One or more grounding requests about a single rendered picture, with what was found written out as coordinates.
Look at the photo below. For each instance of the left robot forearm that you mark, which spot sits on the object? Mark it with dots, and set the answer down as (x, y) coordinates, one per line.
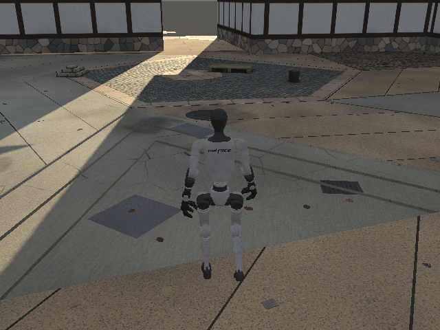
(188, 187)

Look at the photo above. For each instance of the robot right upper arm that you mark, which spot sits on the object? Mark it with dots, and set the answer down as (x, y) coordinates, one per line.
(244, 156)

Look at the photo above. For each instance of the robot left upper arm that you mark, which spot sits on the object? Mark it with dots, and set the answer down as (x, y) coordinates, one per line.
(197, 146)

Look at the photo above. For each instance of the robot torso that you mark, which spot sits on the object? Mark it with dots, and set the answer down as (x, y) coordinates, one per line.
(219, 162)

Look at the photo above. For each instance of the left robot hand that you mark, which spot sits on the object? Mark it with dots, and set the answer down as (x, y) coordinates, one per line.
(185, 207)

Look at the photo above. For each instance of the robot right shin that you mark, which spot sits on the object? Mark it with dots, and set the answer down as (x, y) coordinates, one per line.
(237, 247)

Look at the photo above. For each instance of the right robot hand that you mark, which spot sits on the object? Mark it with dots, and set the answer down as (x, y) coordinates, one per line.
(247, 190)

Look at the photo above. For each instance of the right robot forearm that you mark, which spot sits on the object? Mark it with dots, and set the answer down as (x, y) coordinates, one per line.
(250, 180)

